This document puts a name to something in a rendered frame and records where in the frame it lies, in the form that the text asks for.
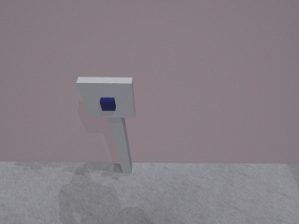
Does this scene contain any panel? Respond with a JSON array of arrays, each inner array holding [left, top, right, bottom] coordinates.
[[76, 77, 135, 174]]

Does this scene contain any button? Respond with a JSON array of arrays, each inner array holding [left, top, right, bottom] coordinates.
[[100, 97, 116, 111]]

